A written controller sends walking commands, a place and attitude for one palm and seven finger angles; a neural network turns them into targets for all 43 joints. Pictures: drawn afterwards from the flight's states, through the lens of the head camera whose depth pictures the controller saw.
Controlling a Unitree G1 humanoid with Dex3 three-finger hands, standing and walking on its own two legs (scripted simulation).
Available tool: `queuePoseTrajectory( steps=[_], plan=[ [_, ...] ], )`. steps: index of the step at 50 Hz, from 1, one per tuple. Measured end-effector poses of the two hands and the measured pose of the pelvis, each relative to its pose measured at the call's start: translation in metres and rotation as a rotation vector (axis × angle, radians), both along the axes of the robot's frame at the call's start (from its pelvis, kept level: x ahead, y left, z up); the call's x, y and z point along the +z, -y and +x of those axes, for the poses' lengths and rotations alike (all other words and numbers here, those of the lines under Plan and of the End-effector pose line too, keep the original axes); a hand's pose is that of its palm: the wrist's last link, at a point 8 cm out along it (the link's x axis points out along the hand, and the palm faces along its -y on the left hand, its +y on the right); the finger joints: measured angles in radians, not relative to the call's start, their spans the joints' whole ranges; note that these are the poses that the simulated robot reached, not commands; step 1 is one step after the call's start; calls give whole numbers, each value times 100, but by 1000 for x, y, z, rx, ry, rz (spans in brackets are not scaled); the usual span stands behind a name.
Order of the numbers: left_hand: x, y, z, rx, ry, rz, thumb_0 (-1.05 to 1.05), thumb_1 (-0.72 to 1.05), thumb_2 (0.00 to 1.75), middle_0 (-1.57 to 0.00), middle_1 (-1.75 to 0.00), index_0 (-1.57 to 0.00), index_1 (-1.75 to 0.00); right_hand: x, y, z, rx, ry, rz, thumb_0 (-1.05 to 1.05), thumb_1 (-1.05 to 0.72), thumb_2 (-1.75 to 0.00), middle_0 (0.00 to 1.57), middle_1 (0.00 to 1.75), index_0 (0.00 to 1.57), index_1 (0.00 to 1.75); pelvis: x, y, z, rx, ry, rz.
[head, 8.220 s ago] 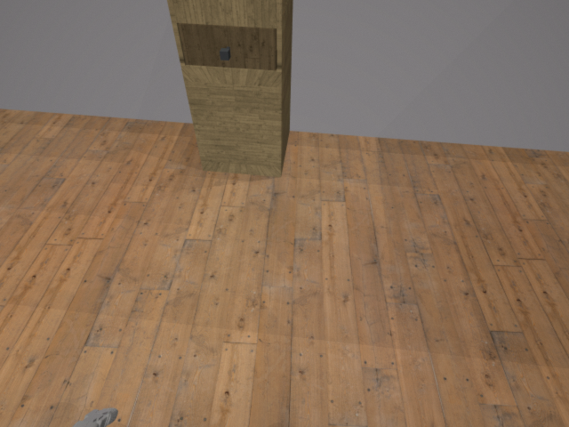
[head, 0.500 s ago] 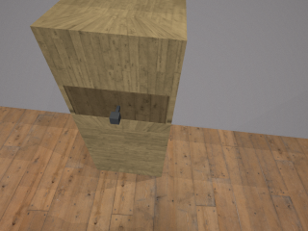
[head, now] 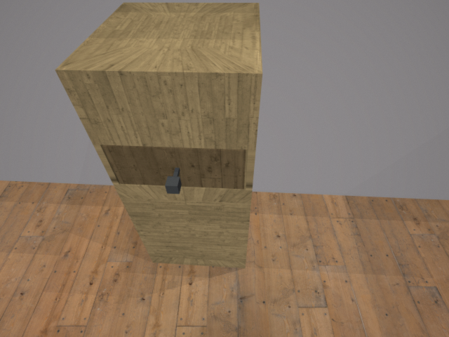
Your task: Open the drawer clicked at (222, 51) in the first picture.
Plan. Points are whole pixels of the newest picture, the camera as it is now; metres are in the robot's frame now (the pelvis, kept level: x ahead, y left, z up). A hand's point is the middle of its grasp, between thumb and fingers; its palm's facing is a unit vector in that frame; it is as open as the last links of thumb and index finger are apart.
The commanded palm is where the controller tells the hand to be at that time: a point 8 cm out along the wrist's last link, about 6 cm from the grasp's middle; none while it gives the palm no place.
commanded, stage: look again from close up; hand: left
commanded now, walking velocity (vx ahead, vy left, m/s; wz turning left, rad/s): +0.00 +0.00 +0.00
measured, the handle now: (174, 179) +0.53 +0.18 -0.10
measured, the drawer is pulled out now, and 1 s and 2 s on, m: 0.00 0.00 0.00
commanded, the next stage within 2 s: raise the hand with hooked fingers in 0.52 s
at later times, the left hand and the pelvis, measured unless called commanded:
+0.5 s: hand out of the picture +0.01 +0.13 -0.17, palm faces +0.03 -0.98 -0.20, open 7.3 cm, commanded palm none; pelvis +0.02 -0.04 +0.00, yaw +0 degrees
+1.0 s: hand (170, 297) +0.21 +0.12 -0.06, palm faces -0.11 -0.40 -0.91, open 8.3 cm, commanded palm +0.16 +0.17 -0.02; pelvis +0.02 -0.04 -0.03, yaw -6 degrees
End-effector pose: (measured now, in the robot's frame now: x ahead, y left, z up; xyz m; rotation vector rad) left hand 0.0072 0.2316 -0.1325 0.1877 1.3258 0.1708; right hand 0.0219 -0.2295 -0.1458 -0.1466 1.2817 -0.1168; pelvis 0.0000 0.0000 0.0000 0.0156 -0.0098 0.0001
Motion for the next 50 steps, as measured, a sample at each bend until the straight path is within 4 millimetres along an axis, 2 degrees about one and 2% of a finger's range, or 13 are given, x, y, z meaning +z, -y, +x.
queuePoseTrajectory(
  steps=[6,13,24,32,33,36,39,42,44,47,50],
  plan=[
    [-3,19,1,-4,-19,-25,1,91,90,-20,-30,-20,-30,-1,4,-21,-18,-68,11,0,-91,-90,20,30,20,30,2,10,4,0,4,1],
    [-5,33,2,2,-34,-31,1,92,90,-20,-30,-20,-30,-3,5,-30,-29,-113,33,0,-91,-90,20,30,20,30,2,22,8,1,8,0],
    [-4,51,0,25,-51,-36,1,92,90,-20,-30,-20,-30,-6,9,-22,-22,-124,55,0,-91,-90,20,30,20,30,3,36,16,6,8,1],
    [-6,65,-4,42,-61,-44,1,91,90,-20,-30,-20,-30,-5,21,-12,-14,-126,40,1,-92,-90,20,30,20,30,3,44,21,9,6,-4],
    [-2,64,3,-16,-43,-25,1,92,90,-20,-30,-20,-30,-5,25,-9,-12,-102,24,1,-92,-90,20,30,20,30,2,44,21,-10,7,-7],
    [39,40,50,-133,229,149,5,95,89,-21,-31,-21,-31,1,44,16,-35,100,-43,3,-93,-90,20,30,21,30,-1,43,20,-27,13,3],
    [92,29,109,-275,491,343,6,92,88,-21,-33,-21,-32,7,59,57,-51,307,-75,3,-93,-90,20,30,20,30,-5,40,18,-17,-2,11],
    [135,38,166,-505,714,554,4,86,86,-20,-36,-20,-35,18,70,104,-15,489,-93,2,-92,-90,20,30,20,30,-11,37,15,-13,-45,18],
    [150,52,191,-637,817,670,3,81,85,-20,-38,-20,-38,29,74,133,9,577,-99,2,-92,-90,20,30,20,30,-16,37,13,-27,-75,24],
    [148,75,201,-786,882,748,2,74,82,-20,-42,-20,-41,47,75,169,37,639,-90,1,-92,-90,20,30,20,30,-21,38,15,-71,-119,40],
    [129,92,185,-883,880,753,1,67,79,-21,-46,-21,-46,59,71,197,95,646,-80,1,-91,-90,20,30,20,30,-28,41,18,-101,-158,54]
  ],
)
